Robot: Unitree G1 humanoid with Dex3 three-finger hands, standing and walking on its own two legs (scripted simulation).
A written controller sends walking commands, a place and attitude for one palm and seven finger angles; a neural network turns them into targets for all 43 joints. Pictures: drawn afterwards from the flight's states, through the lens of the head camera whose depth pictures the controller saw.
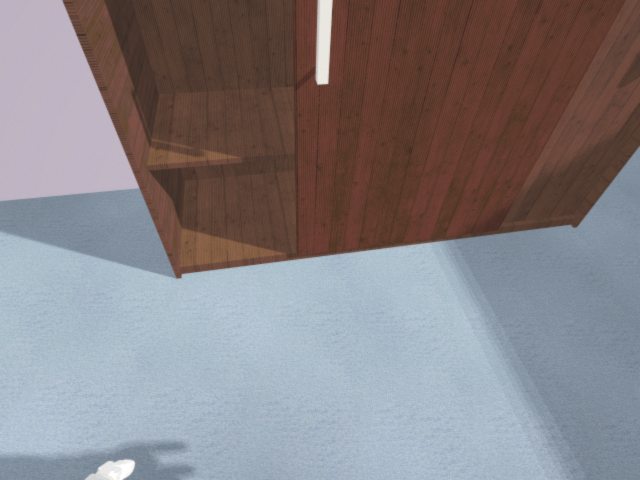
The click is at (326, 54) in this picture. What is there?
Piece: wardrobe's sliding door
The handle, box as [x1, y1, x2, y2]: [316, 0, 332, 84]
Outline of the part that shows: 332,0 318,0 316,44 317,84 327,83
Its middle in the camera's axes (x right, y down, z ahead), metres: +0.00 -0.51 +0.86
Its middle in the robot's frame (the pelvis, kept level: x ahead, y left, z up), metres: +1.01 +0.06 +0.18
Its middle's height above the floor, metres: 0.95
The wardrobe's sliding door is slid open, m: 0.45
